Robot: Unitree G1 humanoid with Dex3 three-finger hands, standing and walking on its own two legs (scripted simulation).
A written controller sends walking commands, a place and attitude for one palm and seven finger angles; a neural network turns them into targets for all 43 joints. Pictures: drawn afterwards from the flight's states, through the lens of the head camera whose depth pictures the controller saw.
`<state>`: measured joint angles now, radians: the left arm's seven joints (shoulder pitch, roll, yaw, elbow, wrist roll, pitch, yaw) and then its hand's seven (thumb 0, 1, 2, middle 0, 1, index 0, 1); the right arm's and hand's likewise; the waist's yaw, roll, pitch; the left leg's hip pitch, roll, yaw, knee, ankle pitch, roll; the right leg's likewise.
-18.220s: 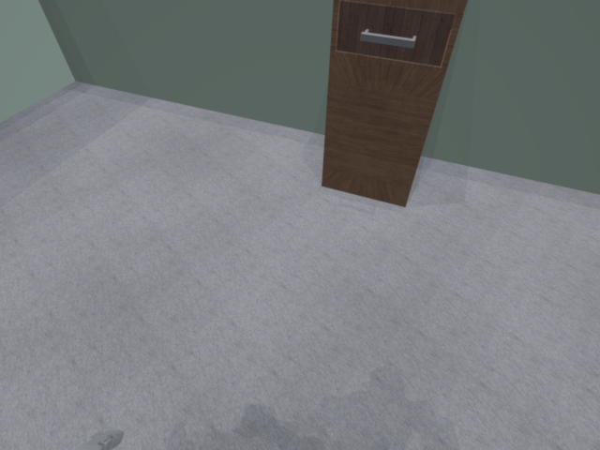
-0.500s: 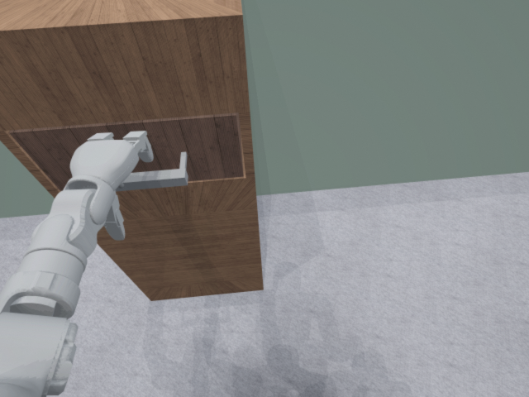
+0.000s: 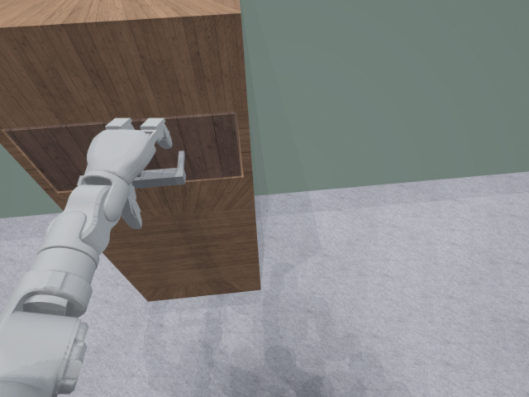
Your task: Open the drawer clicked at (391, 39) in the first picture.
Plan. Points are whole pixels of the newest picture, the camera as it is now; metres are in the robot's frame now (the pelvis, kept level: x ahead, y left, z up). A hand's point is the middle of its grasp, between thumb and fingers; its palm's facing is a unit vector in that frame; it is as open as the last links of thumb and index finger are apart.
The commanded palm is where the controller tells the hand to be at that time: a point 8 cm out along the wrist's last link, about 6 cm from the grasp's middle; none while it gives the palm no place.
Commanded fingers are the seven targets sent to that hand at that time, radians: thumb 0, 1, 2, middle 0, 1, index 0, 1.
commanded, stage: move the hooked fingers above the handle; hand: left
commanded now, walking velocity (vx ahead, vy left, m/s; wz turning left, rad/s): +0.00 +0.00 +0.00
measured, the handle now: (135, 170) +0.50 +0.26 +0.02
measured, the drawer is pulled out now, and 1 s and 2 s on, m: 0.00 0.00 0.00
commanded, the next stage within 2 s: lower the fingers behind the handle in 0.44 s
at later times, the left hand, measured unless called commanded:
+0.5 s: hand (139, 157) +0.46 +0.22 +0.09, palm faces +0.14 -0.04 -0.99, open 13.8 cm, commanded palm +0.43 +0.26 +0.14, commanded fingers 0.00 -0.50 0.30 -0.30 -1.20 -0.30 -1.20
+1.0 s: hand (98, 193) +0.42 +0.29 +0.06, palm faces -0.07 +0.01 -1.00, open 13.9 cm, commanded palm +0.42 +0.28 +0.11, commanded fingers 0.00 -0.50 0.30 -0.30 -1.20 -0.30 -1.20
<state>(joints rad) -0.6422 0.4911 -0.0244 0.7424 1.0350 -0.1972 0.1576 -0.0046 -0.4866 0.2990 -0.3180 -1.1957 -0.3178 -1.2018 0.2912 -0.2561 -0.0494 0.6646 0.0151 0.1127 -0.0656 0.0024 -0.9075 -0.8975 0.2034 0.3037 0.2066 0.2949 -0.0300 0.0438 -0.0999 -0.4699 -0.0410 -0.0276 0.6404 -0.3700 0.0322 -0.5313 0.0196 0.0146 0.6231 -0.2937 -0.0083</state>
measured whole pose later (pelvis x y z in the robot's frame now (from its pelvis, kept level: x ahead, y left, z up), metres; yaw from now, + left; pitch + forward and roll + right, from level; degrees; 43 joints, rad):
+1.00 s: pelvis -0.01 -0.01 -0.01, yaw +1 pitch +15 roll -1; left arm -0.67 0.64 0.02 0.84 1.05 -0.26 0.15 -0.01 -0.49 0.30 -0.32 -1.20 -0.30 -1.21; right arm 0.34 -0.31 -0.09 0.69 0.02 0.09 -0.10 0.00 -0.91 -0.90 0.20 0.30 0.21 0.29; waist -0.02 0.03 -0.09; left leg -0.60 -0.03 -0.06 0.72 -0.38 0.02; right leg -0.64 0.03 -0.02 0.67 -0.30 -0.02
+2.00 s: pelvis +0.00 +0.01 -0.02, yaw -1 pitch +19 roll -2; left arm -0.70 0.55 0.04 1.01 1.08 -0.09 0.29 0.00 -0.49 0.30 -0.31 -1.20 -0.32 -1.21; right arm 0.34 -0.26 -0.05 0.69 0.00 0.12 -0.03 0.00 -0.91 -0.90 0.20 0.30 0.21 0.29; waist -0.07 0.05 -0.15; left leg -0.70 -0.02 -0.02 0.81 -0.44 0.04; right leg -0.75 0.04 0.02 0.75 -0.33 0.00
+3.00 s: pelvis -0.01 +0.01 -0.02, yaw -1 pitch +20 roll -2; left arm -0.70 0.56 0.03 1.01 1.08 -0.12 0.33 0.00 0.74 0.85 -0.39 -1.34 -0.41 -1.35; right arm 0.35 -0.26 -0.06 0.71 0.00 0.11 -0.03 0.00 -0.91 -0.90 0.20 0.30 0.21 0.29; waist -0.07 0.06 -0.15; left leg -0.74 -0.03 -0.02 0.85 -0.45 0.05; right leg -0.78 0.03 0.01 0.77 -0.34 0.01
